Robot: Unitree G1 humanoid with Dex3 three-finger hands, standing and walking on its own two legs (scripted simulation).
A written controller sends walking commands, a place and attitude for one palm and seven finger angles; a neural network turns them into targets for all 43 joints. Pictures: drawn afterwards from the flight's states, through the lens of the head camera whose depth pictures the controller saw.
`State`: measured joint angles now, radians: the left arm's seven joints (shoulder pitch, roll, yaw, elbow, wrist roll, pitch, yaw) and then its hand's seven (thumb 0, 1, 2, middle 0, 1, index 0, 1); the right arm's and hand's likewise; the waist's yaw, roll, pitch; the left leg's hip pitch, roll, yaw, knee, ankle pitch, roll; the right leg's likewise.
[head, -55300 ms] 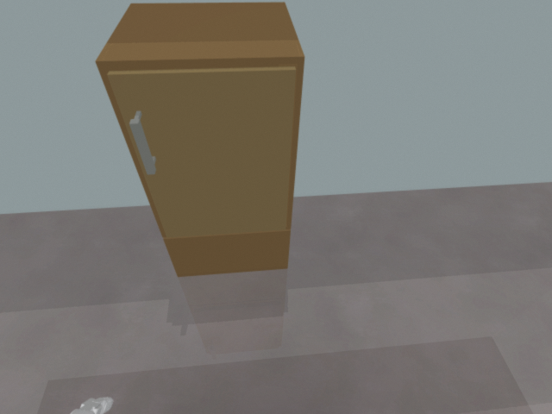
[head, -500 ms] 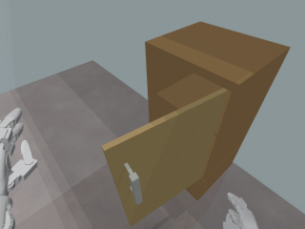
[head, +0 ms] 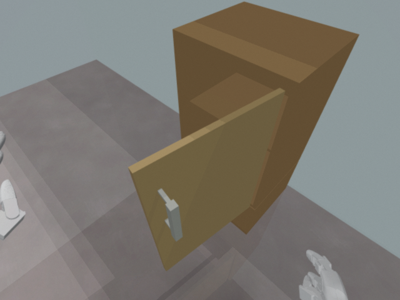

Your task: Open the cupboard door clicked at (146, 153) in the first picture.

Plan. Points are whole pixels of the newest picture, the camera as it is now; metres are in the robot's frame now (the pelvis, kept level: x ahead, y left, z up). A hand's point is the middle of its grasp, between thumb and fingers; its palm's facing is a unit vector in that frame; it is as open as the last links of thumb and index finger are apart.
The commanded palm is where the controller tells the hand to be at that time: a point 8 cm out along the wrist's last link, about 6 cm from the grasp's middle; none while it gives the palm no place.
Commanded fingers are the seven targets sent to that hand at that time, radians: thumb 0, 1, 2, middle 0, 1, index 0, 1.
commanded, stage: step back with the hand held close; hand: left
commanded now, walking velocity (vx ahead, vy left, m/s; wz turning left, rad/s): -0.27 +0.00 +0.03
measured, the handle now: (170, 215) +0.31 +0.10 -0.04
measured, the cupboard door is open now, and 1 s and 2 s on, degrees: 81 81 81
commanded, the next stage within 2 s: stop stepping back and stand still in 0.84 s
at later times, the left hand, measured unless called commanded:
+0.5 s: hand out of the picture +0.12 +0.28 +0.18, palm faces +0.51 -0.68 -0.53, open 7.4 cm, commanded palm +0.06 +0.30 +0.18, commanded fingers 0.00 0.90 0.90 -0.20 -0.30 -0.20 -0.30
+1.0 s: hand out of the picture +0.02 +0.30 +0.17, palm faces +0.52 -0.77 -0.38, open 7.4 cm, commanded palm -0.03 +0.31 +0.18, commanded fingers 0.00 0.90 0.90 -0.20 -0.30 -0.20 -0.30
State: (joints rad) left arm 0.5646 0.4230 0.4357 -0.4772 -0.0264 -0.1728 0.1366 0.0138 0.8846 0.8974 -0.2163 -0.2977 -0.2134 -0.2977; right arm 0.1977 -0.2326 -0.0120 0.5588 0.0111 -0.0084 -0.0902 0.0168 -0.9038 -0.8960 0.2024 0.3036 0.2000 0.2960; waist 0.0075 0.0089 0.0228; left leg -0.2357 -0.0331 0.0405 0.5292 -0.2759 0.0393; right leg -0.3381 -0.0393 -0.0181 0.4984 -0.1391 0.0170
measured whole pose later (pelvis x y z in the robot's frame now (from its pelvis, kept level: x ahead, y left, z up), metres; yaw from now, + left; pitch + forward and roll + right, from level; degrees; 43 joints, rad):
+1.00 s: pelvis -0.17 +0.01 +0.00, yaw +1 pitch +5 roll -5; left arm 0.51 0.43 0.47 -0.55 -0.05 -0.23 0.18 0.01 0.89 0.90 -0.21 -0.30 -0.21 -0.30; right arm 0.13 -0.13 0.01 0.66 -0.02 -0.14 -0.05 0.02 -0.90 -0.90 0.21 0.30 0.20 0.30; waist 0.04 -0.01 -0.05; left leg -0.53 0.07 0.03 0.32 0.10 0.04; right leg -0.16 0.06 -0.02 0.75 -0.56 -0.01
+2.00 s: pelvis -0.31 +0.00 -0.01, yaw +0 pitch -2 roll +0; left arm 0.50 0.37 0.38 -0.43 0.00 -0.19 0.14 0.01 0.89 0.90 -0.21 -0.30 -0.21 -0.30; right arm 0.24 -0.18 0.02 0.70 -0.01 -0.11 -0.06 0.02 -0.90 -0.90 0.21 0.30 0.20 0.30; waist 0.01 0.03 0.00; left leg -0.38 0.03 0.01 0.94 -0.43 0.00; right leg -0.31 0.02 -0.12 0.63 -0.29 -0.08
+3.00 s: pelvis -0.31 +0.00 +0.01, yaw +0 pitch -1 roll +0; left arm 0.25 0.19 0.01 0.95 0.02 0.02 0.02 -0.03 1.00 0.90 -0.21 -0.30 -0.21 -0.30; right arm 0.27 -0.19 0.03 1.04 -0.03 0.04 -0.01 0.01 -0.91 -0.90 0.20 0.30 0.20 0.30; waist 0.00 -0.03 0.07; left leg -0.25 0.01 0.04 0.47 -0.22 0.01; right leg -0.25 0.01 -0.13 0.46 -0.21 -0.06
